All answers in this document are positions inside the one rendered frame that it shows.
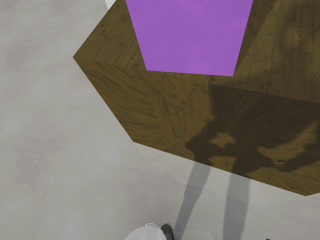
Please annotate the left robot shin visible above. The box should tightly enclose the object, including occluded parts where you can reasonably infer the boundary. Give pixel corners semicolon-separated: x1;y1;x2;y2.
145;223;167;240

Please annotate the pedestal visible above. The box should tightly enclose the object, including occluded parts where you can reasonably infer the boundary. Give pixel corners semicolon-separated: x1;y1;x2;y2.
73;0;320;196

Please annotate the carton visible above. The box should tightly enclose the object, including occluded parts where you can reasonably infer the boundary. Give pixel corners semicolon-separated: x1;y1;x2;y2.
125;0;253;77

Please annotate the robot left foot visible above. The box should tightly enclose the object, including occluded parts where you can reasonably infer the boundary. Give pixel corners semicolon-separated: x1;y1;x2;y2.
161;224;174;240

